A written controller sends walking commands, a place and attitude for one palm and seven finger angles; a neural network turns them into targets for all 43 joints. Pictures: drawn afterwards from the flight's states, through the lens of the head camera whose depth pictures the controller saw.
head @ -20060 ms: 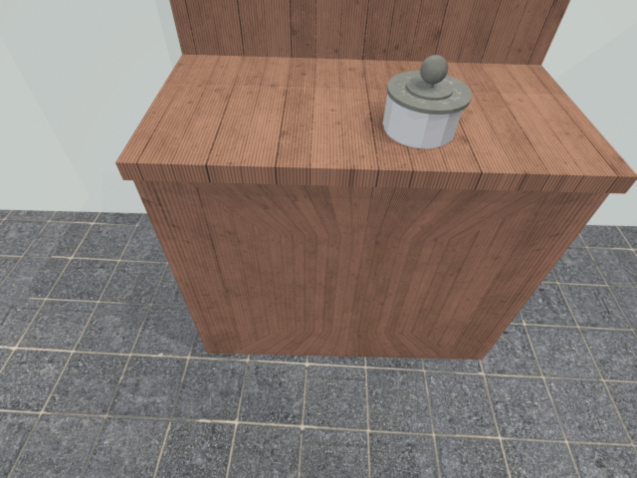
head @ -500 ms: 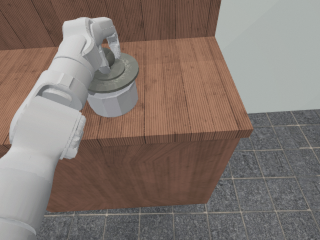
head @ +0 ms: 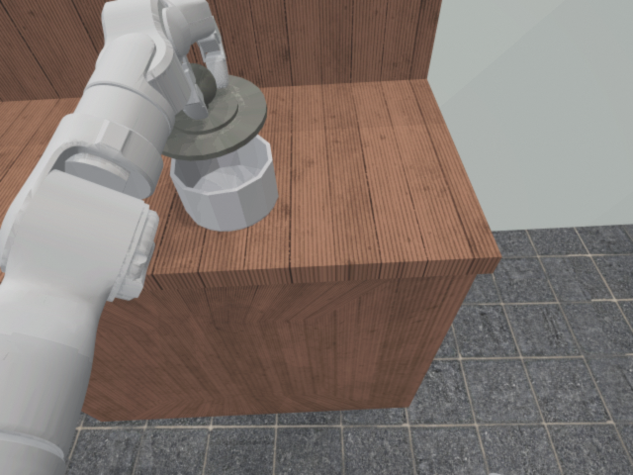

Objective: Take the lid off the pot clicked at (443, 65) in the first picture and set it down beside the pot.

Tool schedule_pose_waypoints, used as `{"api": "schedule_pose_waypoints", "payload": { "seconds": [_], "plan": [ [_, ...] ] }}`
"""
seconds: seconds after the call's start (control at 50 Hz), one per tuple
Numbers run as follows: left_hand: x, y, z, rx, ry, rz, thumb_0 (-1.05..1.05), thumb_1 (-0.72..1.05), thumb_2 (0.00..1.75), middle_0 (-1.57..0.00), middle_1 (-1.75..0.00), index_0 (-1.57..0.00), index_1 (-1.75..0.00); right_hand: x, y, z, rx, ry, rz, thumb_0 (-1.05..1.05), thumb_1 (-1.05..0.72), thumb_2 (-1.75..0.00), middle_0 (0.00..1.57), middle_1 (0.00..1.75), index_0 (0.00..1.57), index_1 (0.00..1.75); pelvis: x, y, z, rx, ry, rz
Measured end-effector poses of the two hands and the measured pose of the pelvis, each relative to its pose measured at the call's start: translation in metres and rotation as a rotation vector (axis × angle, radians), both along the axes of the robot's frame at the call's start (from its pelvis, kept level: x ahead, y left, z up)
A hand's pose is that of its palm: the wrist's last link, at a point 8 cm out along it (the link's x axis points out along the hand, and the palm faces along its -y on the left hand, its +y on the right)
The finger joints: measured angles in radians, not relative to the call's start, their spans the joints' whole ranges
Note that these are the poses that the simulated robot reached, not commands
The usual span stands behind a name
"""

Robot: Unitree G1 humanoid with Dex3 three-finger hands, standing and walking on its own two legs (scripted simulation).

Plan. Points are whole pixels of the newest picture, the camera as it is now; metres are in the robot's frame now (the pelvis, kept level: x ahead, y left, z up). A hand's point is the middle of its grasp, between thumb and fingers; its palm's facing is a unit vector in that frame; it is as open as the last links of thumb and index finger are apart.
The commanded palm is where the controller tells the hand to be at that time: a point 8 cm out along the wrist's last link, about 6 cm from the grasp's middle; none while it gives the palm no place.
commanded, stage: lift the lid straight up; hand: left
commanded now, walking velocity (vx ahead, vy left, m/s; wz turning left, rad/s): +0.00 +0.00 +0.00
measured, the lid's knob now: (195, 85) +0.52 +0.11 +0.24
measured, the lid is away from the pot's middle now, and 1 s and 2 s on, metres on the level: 0.00 0.02 0.12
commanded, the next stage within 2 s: move the lid sideways beside the pot in 0.96 s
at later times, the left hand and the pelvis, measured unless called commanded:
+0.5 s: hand (191, 40) +0.50 +0.10 +0.30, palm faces -0.22 -0.12 -0.97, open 7.6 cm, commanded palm +0.50 +0.11 +0.37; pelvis +0.00 +0.00 +0.00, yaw -1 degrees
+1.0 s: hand (162, 18) +0.50 +0.12 +0.32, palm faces -0.18 -0.13 -0.97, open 7.6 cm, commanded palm +0.50 +0.12 +0.39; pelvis +0.01 +0.00 +0.00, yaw +0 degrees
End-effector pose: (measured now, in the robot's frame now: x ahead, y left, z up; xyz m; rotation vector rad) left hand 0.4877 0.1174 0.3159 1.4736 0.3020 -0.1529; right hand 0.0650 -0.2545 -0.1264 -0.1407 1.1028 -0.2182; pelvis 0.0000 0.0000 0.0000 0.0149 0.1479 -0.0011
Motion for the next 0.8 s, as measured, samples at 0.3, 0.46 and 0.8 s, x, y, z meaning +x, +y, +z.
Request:
{"api": "schedule_pose_waypoints", "payload": {
  "seconds": [0.3, 0.46, 0.8],
  "plan": [
    [-0.002, -0.014, 0.025, 0.01, -0.041, 0.005, 0.0, 0.24, 0.58, -0.74, -0.99, -0.71, -0.98, -0.014, 0.002, -0.003, 0.008, 0.014, -0.012, 0.01, -0.9, -0.9, 0.2, 0.3, 0.21, 0.3, -0.004, 0.0, 0.001, 0.004, 0.007, -0.005],
    [0.004, -0.016, 0.037, -0.009, -0.06, 0.031, 0.0, 0.24, 0.58, -0.74, -0.99, -0.71, -0.98, -0.022, -0.006, -0.002, -0.009, 0.022, -0.036, 0.01, -0.9, -0.9, 0.2, 0.3, 0.21, 0.3, -0.003, -0.002, 0.001, 0.004, 0.016, -0.015],
    [0.008, 0.001, 0.061, -0.013, -0.104, 0.088, 0.0, 0.24, 0.58, -0.74, -0.99, -0.71, -0.98, -0.006, -0.011, 0.001, -0.016, 0.013, -0.02, 0.01, -0.9, -0.9, 0.2, 0.3, 0.2, 0.3, 0.006, -0.005, 0.001, 0.0, 0.034, -0.006]
  ]
}}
